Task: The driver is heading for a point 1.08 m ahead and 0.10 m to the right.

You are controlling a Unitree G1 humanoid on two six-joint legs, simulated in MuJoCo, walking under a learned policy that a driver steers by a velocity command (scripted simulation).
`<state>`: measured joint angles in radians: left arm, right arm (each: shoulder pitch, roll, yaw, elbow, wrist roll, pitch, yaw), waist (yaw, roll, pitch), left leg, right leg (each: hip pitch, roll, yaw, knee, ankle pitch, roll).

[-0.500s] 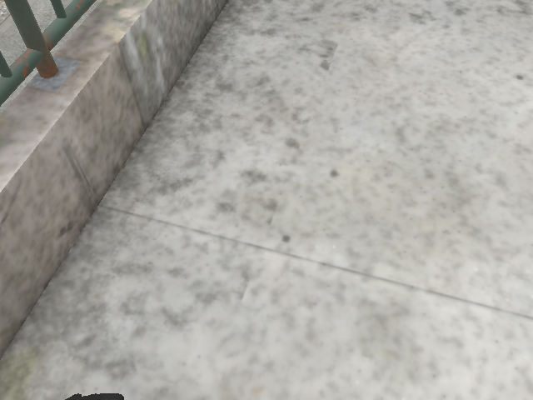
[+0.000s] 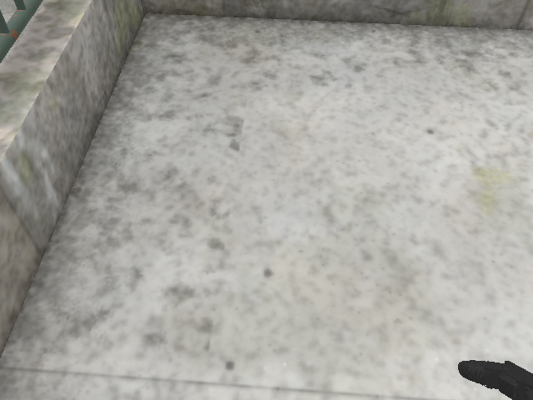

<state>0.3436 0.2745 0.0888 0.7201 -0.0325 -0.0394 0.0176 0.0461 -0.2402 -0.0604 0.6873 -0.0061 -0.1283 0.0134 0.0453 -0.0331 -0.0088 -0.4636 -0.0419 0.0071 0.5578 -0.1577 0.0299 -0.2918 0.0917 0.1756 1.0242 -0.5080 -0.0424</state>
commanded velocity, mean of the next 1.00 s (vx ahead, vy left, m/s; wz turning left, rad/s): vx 0.50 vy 0.00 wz -0.16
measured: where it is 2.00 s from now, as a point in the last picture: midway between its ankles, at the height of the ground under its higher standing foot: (326, 225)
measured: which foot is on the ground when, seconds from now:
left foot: down 0.00-0.46, up 0.48-0.98, down 1.00-1.00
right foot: up 0.00-0.42, down 0.44-1.00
